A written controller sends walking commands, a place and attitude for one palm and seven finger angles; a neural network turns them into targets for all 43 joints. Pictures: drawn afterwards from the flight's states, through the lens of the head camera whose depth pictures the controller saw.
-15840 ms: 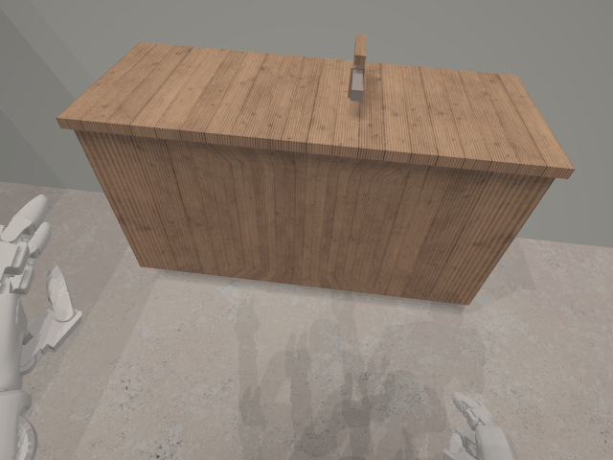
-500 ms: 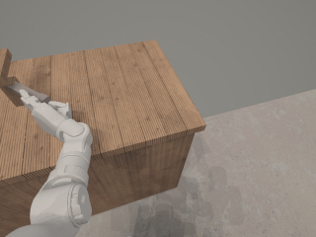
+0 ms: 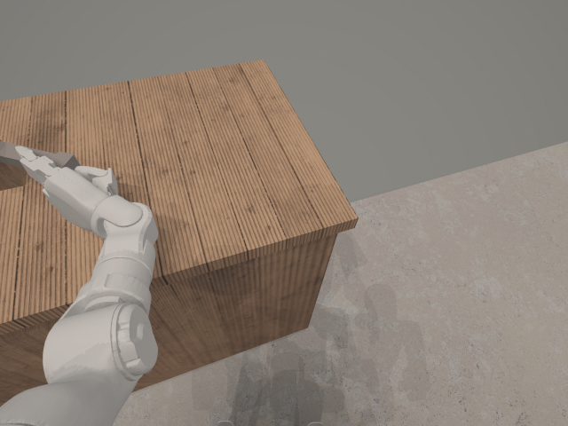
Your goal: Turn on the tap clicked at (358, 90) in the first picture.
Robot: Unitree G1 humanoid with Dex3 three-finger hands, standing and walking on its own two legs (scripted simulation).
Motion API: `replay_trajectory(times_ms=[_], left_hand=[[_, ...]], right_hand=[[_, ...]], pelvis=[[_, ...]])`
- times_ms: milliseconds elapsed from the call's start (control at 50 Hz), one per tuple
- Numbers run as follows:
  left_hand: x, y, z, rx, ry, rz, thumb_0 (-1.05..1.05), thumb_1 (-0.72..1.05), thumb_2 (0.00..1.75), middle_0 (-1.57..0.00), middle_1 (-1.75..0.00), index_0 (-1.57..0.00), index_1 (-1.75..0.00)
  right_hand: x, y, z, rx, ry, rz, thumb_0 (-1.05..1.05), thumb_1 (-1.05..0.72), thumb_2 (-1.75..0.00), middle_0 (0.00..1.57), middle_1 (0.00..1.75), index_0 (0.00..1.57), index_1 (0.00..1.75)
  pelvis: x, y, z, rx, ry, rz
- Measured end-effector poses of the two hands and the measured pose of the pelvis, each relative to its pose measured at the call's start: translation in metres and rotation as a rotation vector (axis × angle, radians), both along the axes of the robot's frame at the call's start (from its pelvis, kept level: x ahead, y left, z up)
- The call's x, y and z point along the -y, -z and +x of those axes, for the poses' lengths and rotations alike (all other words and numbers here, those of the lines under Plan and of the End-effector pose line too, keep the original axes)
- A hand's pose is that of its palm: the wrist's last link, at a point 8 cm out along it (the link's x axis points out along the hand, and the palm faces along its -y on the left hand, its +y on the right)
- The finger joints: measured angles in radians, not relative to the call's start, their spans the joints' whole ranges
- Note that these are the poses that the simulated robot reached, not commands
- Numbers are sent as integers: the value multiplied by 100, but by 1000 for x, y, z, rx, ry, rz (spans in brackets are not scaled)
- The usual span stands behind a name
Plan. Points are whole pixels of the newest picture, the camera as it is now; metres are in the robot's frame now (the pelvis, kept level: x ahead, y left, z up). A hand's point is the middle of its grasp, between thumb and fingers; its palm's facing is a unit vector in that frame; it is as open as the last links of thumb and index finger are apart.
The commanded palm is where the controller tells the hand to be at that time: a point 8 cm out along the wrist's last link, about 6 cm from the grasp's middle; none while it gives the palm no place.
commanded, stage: push the lever round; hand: left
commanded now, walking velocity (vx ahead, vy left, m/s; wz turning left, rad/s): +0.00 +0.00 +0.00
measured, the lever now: (64, 166) +0.48 +0.30 +0.09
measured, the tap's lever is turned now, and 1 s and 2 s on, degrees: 56 60 60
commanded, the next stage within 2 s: lift the hand up off the lever in 0.02 s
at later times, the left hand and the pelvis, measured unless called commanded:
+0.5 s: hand (109, 168) +0.48 +0.24 +0.08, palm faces +0.82 -0.57 -0.10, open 8.4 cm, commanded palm +0.41 +0.25 +0.09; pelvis +0.01 +0.00 +0.01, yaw -1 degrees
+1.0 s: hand (96, 169) +0.46 +0.24 +0.11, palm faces +0.82 -0.56 -0.07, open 7.9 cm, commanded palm +0.40 +0.25 +0.11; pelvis +0.01 +0.01 +0.01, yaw +0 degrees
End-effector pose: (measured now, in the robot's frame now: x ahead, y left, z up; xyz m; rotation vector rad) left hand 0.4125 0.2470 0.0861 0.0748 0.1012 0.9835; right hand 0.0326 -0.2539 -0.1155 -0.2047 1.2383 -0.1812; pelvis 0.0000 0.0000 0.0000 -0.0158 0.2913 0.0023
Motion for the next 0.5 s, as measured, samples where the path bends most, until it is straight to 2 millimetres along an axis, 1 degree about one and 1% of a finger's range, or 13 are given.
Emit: replay_trajectory(times_ms=[200, 320, 400, 500], left_hand=[[2, -1, 14, -7, 6, -3, 3, 85, 89, -16, -15, -8, -12], [1, -1, 14, -6, 10, -9, 3, 84, 89, -16, -15, -9, -12], [-1, -2, 13, -8, 14, -14, 3, 83, 88, -16, -15, -11, -12], [-2, -3, 11, -7, 15, -25, 4, 82, 87, -16, -15, -13, -13]], right_hand=[[2, -1, -17, -37, 23, -2, 1, -91, -90, 20, 30, 20, 30], [0, -3, -25, -52, 44, 8, 1, -91, -90, 20, 30, 20, 30], [-2, -4, -25, -51, 54, 12, 1, -91, -90, 20, 30, 20, 30], [-3, -6, -20, -38, 51, 14, 1, -91, -90, 20, 30, 20, 30]], pelvis=[[1, 1, 1, -19, 8, 1], [0, -2, 5, -13, 17, 2], [-1, -4, 7, -2, 20, 1], [-3, -6, 10, 9, 20, 0]])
